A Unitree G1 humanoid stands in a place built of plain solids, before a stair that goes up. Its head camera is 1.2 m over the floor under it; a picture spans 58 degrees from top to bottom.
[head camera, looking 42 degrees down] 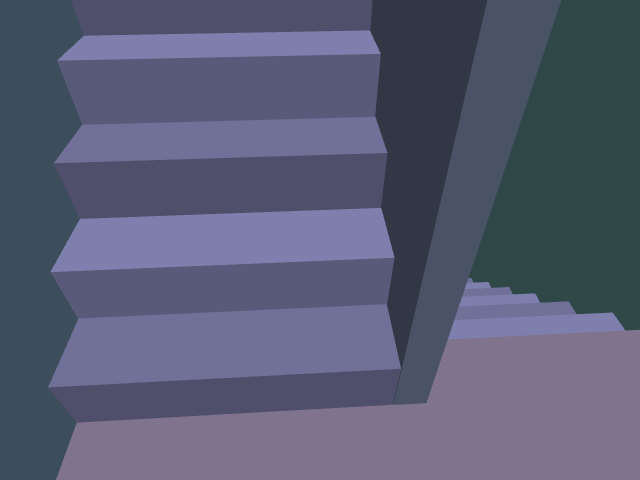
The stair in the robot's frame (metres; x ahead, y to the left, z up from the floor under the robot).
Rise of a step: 0.19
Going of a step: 0.22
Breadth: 0.90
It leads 3 degrees to the left of straight ahead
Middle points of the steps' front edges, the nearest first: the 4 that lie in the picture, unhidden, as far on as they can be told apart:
0.59 0.24 0.19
0.80 0.25 0.39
1.02 0.26 0.58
1.24 0.28 0.77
